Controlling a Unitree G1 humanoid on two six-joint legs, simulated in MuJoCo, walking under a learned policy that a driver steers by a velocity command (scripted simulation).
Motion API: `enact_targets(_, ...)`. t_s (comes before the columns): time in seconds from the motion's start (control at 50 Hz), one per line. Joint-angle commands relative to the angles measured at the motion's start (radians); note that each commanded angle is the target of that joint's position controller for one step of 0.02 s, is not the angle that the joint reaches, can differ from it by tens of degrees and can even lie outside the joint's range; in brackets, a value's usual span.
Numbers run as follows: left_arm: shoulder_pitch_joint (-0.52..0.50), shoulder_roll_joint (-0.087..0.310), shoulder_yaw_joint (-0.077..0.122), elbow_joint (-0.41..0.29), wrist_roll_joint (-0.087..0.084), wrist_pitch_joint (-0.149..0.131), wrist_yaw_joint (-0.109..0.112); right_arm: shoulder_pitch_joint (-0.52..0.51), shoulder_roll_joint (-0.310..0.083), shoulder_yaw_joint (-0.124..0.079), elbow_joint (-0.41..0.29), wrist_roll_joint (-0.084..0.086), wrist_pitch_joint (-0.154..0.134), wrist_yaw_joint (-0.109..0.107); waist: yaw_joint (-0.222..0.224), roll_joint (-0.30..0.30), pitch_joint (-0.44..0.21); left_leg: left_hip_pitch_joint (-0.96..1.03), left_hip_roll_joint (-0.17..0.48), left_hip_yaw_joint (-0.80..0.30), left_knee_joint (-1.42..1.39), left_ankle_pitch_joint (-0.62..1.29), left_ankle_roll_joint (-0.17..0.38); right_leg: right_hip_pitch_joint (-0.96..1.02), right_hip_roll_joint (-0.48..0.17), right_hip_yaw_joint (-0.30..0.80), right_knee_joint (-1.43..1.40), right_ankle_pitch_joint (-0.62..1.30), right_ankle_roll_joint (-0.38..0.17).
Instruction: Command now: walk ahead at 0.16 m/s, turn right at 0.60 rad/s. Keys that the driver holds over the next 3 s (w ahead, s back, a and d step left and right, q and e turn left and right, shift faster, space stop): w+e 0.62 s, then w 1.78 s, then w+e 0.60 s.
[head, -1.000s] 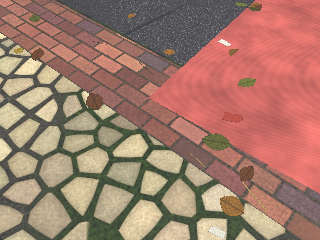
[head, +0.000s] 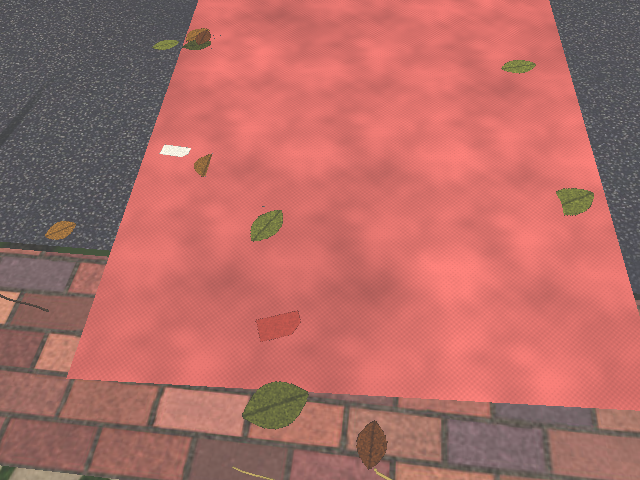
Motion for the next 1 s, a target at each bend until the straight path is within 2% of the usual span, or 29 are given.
enact_targets(0.02, 0.139, 0.105, 0.045, -0.015, 0.000, -0.012, -0.015, -0.052, -0.178, -0.050, -0.053, 0.029, -0.010, 0.002, 0.064, 0.134, -0.171, -0.013, 0.228, -0.164, -0.145, -0.339, 0.150, 0.236, 0.045, -0.077, -0.175, 0.058, -0.073)
enact_targets(0.04, 0.215, 0.114, 0.055, 0.023, -0.003, -0.015, -0.012, -0.048, -0.135, -0.040, -0.044, 0.026, -0.010, 0.003, 0.089, 0.086, -0.162, -0.103, 0.184, -0.109, -0.041, -0.432, 0.100, 0.341, 0.058, -0.056, -0.227, 0.015, -0.107)
enact_targets(0.06, 0.307, 0.168, 0.073, 0.047, -0.008, -0.020, 0.001, -0.073, -0.055, -0.018, -0.055, 0.011, -0.012, 0.015, 0.118, -0.131, -0.114, -0.295, 0.074, 0.014, 0.294, -0.469, 0.013, 0.425, -0.106, 0.225, -0.409, -0.181, -0.196)
enact_targets(0.08, 0.280, 0.304, 0.089, 0.007, 0.004, -0.044, 0.001, -0.129, -0.043, -0.017, -0.121, -0.003, -0.032, 0.019, 0.102, -0.285, -0.048, -0.593, -0.079, -0.075, 0.520, -0.510, -0.026, 0.410, -0.305, 0.704, -0.556, -0.374, -0.367)
enact_targets(0.1, 0.216, 0.249, 0.075, -0.012, 0.034, -0.076, -0.001, -0.194, -0.122, -0.039, -0.136, 0.020, -0.060, 0.021, 0.112, -0.197, -0.013, -0.625, -0.036, -0.215, 0.599, -0.419, 0.004, 0.345, -0.315, 0.745, -0.647, -0.480, -0.381)
enact_targets(0.12, 0.147, 0.205, 0.057, -0.015, 0.032, -0.100, 0.003, -0.156, -0.161, -0.054, -0.122, 0.032, -0.075, 0.024, 0.057, -0.189, 0.014, -0.612, -0.011, -0.233, 0.585, -0.290, 0.022, 0.331, -0.282, 0.658, -0.643, -0.410, -0.326)
enact_targets(0.16, 0.116, 0.145, 0.037, -0.012, 0.007, -0.109, 0.011, -0.099, -0.151, -0.058, -0.069, -0.006, -0.086, 0.021, 0.033, -0.150, -0.019, -0.532, 0.010, -0.221, 0.520, -0.132, -0.002, 0.343, -0.201, 0.486, -0.605, -0.209, -0.247)
enact_targets(0.18, 0.131, 0.137, 0.031, -0.009, 0.011, -0.112, 0.016, -0.098, -0.136, -0.056, -0.061, -0.013, -0.090, 0.026, 0.031, -0.146, -0.031, -0.482, -0.002, -0.209, 0.503, -0.060, -0.015, 0.330, -0.170, 0.436, -0.603, -0.135, -0.233)
enact_targets(0.24, 0.189, 0.140, 0.034, 0.005, 0.012, -0.123, 0.025, -0.122, -0.098, -0.045, -0.057, -0.004, -0.101, 0.036, 0.045, -0.122, -0.048, -0.416, -0.033, -0.194, 0.381, 0.075, -0.038, 0.338, -0.131, 0.351, -0.595, 0.034, -0.219)
enact_targets(0.38, 0.270, 0.168, 0.050, 0.049, -0.012, -0.111, 0.029, -0.250, -0.074, -0.022, -0.103, 0.014, -0.118, 0.056, 0.105, -0.142, 0.009, -0.301, -0.064, -0.203, 0.107, 0.083, -0.061, 0.298, -0.125, 0.364, -0.545, 0.087, -0.227)
enact_targets(0.44, 0.252, 0.172, 0.052, 0.053, -0.013, -0.102, 0.027, -0.216, -0.104, -0.029, -0.103, 0.018, -0.133, 0.061, 0.084, -0.162, -0.005, -0.185, -0.073, -0.204, 0.054, 0.039, -0.041, 0.290, -0.134, 0.417, -0.493, 0.154, -0.214)
enact_targets(0.48, 0.223, 0.157, 0.049, 0.049, -0.013, -0.095, 0.026, -0.117, -0.132, -0.042, -0.079, 0.016, -0.143, 0.056, 0.030, -0.182, -0.040, -0.051, -0.081, -0.186, 0.007, 0.018, -0.008, 0.284, -0.121, 0.433, -0.420, 0.251, -0.191)
enact_targets(0.5, 0.209, 0.129, 0.039, 0.042, -0.008, -0.095, 0.025, -0.017, -0.159, -0.057, -0.054, 0.009, -0.148, 0.048, -0.020, -0.169, -0.104, 0.115, -0.067, -0.185, -0.020, 0.032, 0.023, 0.245, -0.070, 0.403, -0.314, 0.335, -0.161)
enact_targets(0.52, 0.189, 0.074, 0.019, 0.021, 0.009, -0.097, 0.021, 0.148, -0.210, -0.072, -0.034, -0.005, -0.150, 0.039, -0.095, -0.083, -0.249, 0.382, 0.078, -0.320, 0.005, -0.015, 0.086, 0.123, -0.005, 0.332, -0.046, 0.278, -0.122)
enact_targets(0.54, 0.272, -0.007, -0.003, -0.023, -0.011, -0.110, 0.024, 0.272, -0.301, -0.092, -0.003, -0.022, -0.136, 0.037, -0.062, 0.266, -0.393, 0.706, 0.314, -0.765, -0.076, -0.248, 0.232, -0.233, 0.149, 0.198, 0.307, -0.145, -0.046)
enact_targets(0.56, 0.304, 0.082, 0.011, -0.002, -0.033, -0.119, 0.026, 0.247, -0.221, -0.072, 0.001, -0.002, -0.133, 0.044, -0.049, 0.283, -0.336, 0.672, 0.365, -0.914, -0.151, -0.408, 0.253, -0.376, 0.084, 0.212, 0.480, -0.224, -0.035)
enact_targets(0.58, 0.220, 0.145, 0.028, 0.006, -0.034, -0.118, 0.023, 0.195, -0.144, -0.052, -0.013, 0.004, -0.126, 0.038, -0.064, 0.186, -0.203, 0.558, 0.325, -0.754, -0.158, -0.384, 0.217, -0.415, 0.034, 0.200, 0.523, -0.137, -0.035)
enact_targets(0.6, 0.160, 0.146, 0.029, 0.005, -0.024, -0.115, 0.021, 0.154, -0.115, -0.042, -0.018, -0.002, -0.119, 0.033, -0.056, 0.116, -0.133, 0.450, 0.278, -0.602, -0.163, -0.251, 0.188, -0.387, -0.004, 0.166, 0.510, -0.063, -0.034)
enact_targets(0.64, 0.101, 0.109, 0.028, -0.008, -0.008, -0.116, 0.012, 0.121, -0.072, -0.026, -0.004, -0.017, -0.114, 0.027, -0.031, 0.090, -0.064, 0.304, 0.204, -0.440, -0.206, -0.063, 0.164, -0.326, -0.043, 0.157, 0.441, 0.025, -0.041)
enact_targets(0.66, 0.107, 0.081, 0.022, -0.014, -0.014, -0.113, 0.006, 0.123, -0.079, -0.026, 0.006, -0.018, -0.119, 0.026, -0.016, 0.123, -0.058, 0.264, 0.201, -0.404, -0.227, -0.015, 0.178, -0.299, -0.049, 0.147, 0.417, 0.038, -0.041)
enact_targets(0.7, 0.084, 0.036, 0.007, -0.026, -0.013, -0.109, -0.002, 0.134, -0.087, -0.028, 0.029, -0.004, -0.127, 0.028, -0.006, 0.110, -0.033, 0.228, 0.202, -0.341, -0.261, 0.082, 0.204, -0.307, -0.048, 0.131, 0.338, 0.032, -0.034)
enact_targets(0.76, 0.011, 0.014, -0.010, -0.051, 0.005, -0.117, -0.014, 0.129, -0.127, -0.036, 0.044, 0.006, -0.127, 0.029, -0.004, 0.076, -0.023, 0.216, 0.194, -0.246, -0.286, 0.195, 0.214, -0.302, -0.048, 0.094, 0.155, 0.148, -0.026)
enact_targets(0.8, -0.054, 0.003, -0.020, -0.063, 0.004, -0.131, -0.030, 0.133, -0.142, -0.035, 0.049, 0.015, -0.121, 0.027, -0.022, 0.071, -0.014, 0.189, 0.161, -0.175, -0.295, 0.214, 0.192, -0.236, -0.037, 0.046, 0.007, 0.269, -0.034)
enact_targets(0.84, -0.121, 0.006, -0.022, -0.079, 0.000, -0.138, -0.043, 0.179, -0.162, -0.037, 0.068, 0.025, -0.115, 0.026, -0.044, 0.068, -0.010, 0.202, 0.166, -0.156, -0.299, 0.216, 0.177, -0.180, -0.018, 0.012, -0.087, 0.333, -0.043)
enact_targets(0.9, -0.166, 0.039, -0.010, -0.104, -0.002, -0.139, -0.050, 0.229, -0.192, -0.041, 0.097, 0.036, -0.098, 0.025, -0.030, 0.074, -0.007, 0.302, 0.211, -0.148, -0.255, 0.330, 0.154, -0.146, 0.007, 0.002, -0.174, 0.293, -0.079)
enact_targets(0.92, -0.141, 0.060, 0.001, -0.101, 0.002, -0.138, -0.049, 0.232, -0.203, -0.043, 0.102, 0.037, -0.092, 0.023, -0.004, 0.082, -0.032, 0.328, 0.211, -0.133, -0.197, 0.470, 0.142, -0.085, 0.031, -0.017, -0.193, 0.266, -0.097)
enact_targets(0.96, 0.089, 0.125, 0.043, -0.032, 0.008, -0.129, -0.039, 0.235, -0.190, -0.031, 0.106, 0.033, -0.080, 0.017, 0.128, 0.074, -0.172, 0.258, 0.153, -0.062, 0.101, 0.669, 0.095, 0.267, 0.089, -0.062, -0.241, 0.290, -0.145)
enact_targets(0.98, 0.255, 0.192, 0.066, 0.000, 0.010, -0.119, -0.023, 0.241, -0.142, -0.007, 0.084, 0.005, -0.082, 0.014, 0.194, -0.013, -0.290, 0.048, 0.109, -0.043, 0.399, 0.390, 0.057, 0.557, -0.061, 0.119, -0.209, 0.288, -0.197)
enact_targets(1.0, 0.267, 0.293, 0.075, 0.006, 0.011, -0.120, -0.022, 0.373, -0.005, 0.037, 0.056, -0.006, -0.099, 0.027, 0.089, -0.292, -0.446, -0.290, -0.072, -0.099, 0.770, -0.390, 0.005, 0.817, -0.330, 0.656, -0.337, 0.070, -0.375)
